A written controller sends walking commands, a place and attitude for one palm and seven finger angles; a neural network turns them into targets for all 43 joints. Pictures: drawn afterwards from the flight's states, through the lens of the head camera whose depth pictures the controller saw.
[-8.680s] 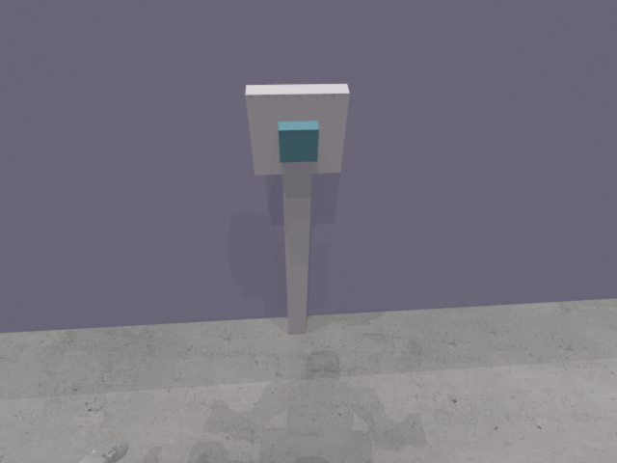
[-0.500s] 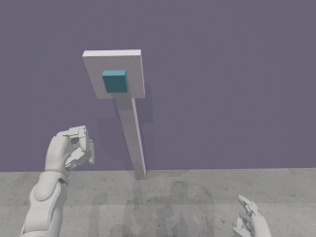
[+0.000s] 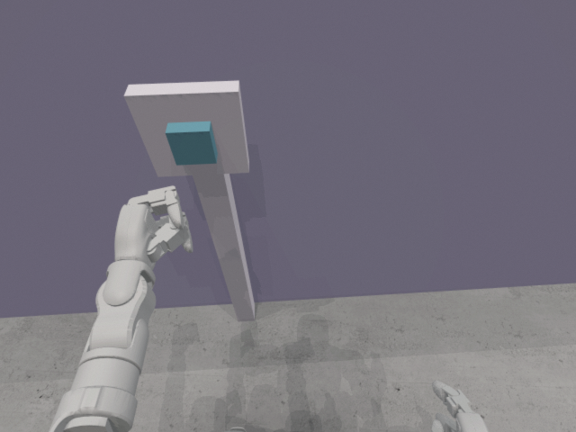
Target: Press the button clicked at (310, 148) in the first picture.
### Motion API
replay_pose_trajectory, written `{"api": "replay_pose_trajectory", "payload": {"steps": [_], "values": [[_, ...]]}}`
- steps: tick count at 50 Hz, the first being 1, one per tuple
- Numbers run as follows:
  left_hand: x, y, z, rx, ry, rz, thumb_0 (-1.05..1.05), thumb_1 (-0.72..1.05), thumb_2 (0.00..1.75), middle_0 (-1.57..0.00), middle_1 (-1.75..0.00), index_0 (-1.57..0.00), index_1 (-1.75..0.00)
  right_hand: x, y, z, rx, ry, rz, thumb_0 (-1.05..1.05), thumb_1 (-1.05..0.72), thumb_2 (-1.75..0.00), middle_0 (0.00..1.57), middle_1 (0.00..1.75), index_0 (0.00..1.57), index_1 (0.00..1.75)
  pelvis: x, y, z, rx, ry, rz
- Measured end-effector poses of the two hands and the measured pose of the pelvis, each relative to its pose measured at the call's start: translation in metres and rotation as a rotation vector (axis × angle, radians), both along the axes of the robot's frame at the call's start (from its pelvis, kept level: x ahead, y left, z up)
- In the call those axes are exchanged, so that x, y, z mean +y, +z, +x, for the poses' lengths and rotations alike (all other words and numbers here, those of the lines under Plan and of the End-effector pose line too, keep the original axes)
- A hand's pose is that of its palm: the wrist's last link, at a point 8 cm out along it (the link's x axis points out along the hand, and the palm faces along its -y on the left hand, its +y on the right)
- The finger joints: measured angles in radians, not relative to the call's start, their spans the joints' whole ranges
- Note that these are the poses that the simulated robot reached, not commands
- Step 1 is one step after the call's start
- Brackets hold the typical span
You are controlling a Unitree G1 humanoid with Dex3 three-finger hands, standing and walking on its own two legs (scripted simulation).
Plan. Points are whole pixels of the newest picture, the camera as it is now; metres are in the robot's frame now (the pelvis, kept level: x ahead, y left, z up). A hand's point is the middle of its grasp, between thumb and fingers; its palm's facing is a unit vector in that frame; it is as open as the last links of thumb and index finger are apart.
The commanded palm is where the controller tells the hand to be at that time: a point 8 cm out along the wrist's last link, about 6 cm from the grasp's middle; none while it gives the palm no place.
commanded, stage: aim a knuckle at the button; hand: left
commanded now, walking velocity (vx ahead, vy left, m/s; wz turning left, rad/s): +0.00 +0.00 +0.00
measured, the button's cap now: (193, 142) +0.52 +0.17 +0.11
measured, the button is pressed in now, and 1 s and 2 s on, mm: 0 0 9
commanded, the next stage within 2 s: press the button with the knuckle in 1.08 s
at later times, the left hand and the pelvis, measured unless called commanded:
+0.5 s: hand (211, 194) +0.44 +0.13 +0.08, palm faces +0.09 -1.00 +0.00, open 3.1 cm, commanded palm +0.39 +0.19 +0.08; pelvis -0.01 +0.00 -0.01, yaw -1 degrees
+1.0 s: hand (211, 202) +0.43 +0.13 +0.07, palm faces +0.08 -1.00 +0.00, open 3.1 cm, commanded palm +0.39 +0.19 +0.08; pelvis -0.01 +0.00 -0.01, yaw -1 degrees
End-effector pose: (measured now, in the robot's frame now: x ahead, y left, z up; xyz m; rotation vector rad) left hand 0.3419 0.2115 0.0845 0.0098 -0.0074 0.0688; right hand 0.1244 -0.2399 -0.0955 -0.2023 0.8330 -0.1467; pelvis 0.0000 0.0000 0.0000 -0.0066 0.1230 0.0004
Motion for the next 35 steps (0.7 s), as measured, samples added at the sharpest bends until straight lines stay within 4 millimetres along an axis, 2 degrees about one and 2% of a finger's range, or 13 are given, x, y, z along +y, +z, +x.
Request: {"api": "replay_pose_trajectory", "payload": {"steps": [11, 24, 30, 35], "values": [[-0.005, -0.002, 0.030, -0.010, 0.026, 0.002, 0.02, 0.90, 0.90, -1.30, -1.50, -1.30, -1.50, -0.008, -0.012, -0.033, 0.110, -0.044, 0.000, 0.01, -0.90, -0.90, 0.20, 0.30, 0.20, 0.30, -0.001, -0.004, -0.001, 0.027, -0.008, -0.003], [-0.025, -0.009, 0.069, 0.005, 0.021, -0.008, 0.02, 0.90, 0.90, -1.30, -1.50, -1.30, -1.50, -0.015, -0.026, -0.076, 0.232, -0.096, -0.004, 0.01, -0.90, -0.90, 0.20, 0.30, 0.20, 0.30, 0.000, -0.012, -0.010, 0.075, -0.017, -0.005], [-0.026, -0.003, 0.066, -0.031, 0.028, 0.002, 0.02, 0.90, 0.90, -1.30, -1.50, -1.30, -1.50, -0.013, -0.028, -0.089, 0.257, -0.118, 0.023, 0.01, -0.90, -0.90, 0.20, 0.30, 0.20, 0.30, -0.001, -0.011, -0.006, 0.080, -0.035, 0.001], [-0.016, -0.012, 0.057, 0.017, 0.048, 0.002, 0.02, 0.90, 0.90, -1.30, -1.50, -1.30, -1.50, -0.013, -0.026, -0.089, 0.261, -0.120, 0.028, 0.01, -0.90, -0.90, 0.20, 0.30, 0.20, 0.30, -0.002, -0.010, -0.006, 0.068, -0.033, 0.001]]}}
